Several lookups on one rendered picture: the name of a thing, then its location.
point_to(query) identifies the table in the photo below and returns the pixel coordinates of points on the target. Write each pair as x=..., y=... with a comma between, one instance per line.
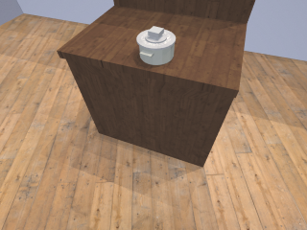
x=177, y=108

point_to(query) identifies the knob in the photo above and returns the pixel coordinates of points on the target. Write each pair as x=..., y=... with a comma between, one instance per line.
x=156, y=32

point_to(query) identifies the lid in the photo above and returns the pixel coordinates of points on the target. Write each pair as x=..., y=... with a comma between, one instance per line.
x=152, y=43

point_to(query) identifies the pot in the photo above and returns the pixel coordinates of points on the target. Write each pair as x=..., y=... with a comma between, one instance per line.
x=157, y=57

